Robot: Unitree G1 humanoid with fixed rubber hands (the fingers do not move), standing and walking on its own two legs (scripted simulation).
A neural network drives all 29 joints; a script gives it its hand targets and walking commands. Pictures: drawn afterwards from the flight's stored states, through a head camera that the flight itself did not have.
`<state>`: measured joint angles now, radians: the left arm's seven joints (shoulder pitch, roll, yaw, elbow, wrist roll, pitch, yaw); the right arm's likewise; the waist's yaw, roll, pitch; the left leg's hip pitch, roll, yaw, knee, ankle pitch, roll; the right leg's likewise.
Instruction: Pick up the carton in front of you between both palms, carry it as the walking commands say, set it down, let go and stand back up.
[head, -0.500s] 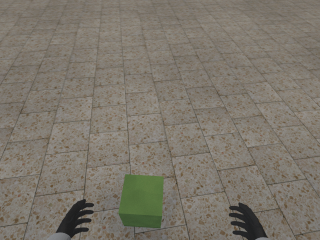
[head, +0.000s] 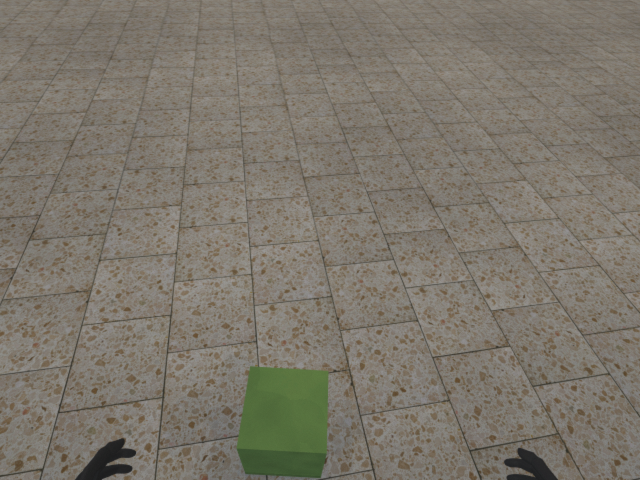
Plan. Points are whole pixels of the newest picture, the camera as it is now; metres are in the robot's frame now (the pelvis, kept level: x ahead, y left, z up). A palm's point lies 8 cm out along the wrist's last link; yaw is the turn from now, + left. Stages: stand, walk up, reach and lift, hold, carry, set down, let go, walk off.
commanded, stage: stand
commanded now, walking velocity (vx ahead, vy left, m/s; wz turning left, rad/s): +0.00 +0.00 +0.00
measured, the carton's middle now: (286, 423) +0.40 +0.07 -0.65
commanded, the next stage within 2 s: none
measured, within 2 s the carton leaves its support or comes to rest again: neither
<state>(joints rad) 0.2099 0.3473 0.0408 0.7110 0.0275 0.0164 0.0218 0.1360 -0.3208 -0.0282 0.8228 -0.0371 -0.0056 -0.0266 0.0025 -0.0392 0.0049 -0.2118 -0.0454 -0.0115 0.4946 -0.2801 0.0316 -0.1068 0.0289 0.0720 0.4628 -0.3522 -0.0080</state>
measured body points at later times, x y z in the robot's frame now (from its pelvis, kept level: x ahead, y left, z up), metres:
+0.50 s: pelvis -0.01 +0.00 +0.01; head -0.02 +0.01 +0.46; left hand +0.10 +0.30 -0.11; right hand +0.10 -0.30 -0.10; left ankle -0.01 +0.10 -0.74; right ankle -0.07 -0.12 -0.74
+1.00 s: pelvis -0.03 +0.00 +0.01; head -0.03 +0.01 +0.46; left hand +0.07 +0.31 -0.11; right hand +0.08 -0.31 -0.10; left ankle -0.01 +0.10 -0.74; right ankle -0.07 -0.12 -0.74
